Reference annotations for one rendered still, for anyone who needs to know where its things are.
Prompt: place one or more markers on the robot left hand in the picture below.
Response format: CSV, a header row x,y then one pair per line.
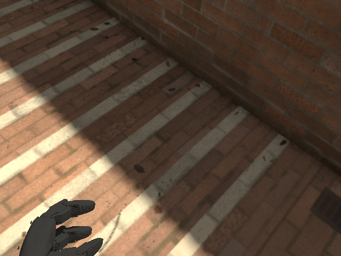
x,y
43,239

